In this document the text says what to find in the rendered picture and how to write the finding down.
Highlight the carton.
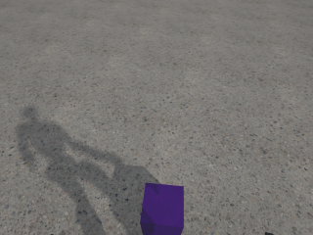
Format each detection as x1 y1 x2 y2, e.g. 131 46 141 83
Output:
140 182 184 235

